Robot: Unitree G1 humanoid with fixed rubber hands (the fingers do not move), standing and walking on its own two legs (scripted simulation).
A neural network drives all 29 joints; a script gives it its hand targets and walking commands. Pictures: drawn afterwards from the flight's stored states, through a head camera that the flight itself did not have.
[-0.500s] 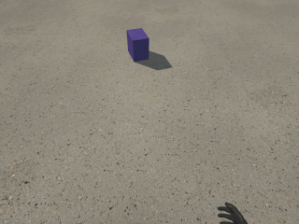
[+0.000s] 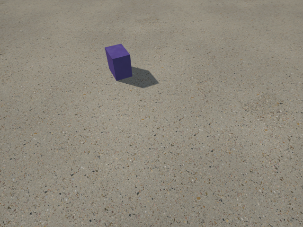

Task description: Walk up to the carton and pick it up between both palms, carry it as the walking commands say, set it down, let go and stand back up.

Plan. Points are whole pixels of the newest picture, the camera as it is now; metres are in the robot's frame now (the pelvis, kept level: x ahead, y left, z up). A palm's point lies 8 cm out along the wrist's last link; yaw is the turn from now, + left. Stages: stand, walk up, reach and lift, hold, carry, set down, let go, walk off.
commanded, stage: walk up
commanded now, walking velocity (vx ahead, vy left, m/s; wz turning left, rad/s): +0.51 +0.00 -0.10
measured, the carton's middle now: (118, 62) +1.87 +0.39 -0.63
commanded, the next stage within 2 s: none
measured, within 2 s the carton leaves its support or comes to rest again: neither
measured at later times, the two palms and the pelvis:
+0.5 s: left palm (59, 187) +0.30 +0.32 -0.14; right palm (216, 191) +0.28 -0.19 -0.12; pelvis +0.23 +0.06 -0.01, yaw -5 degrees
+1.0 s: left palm (76, 150) +0.41 +0.29 -0.10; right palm (213, 125) +0.54 -0.24 -0.12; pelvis +0.45 +0.01 +0.01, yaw -6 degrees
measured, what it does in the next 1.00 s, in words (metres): walks ahead: left foot, then right foot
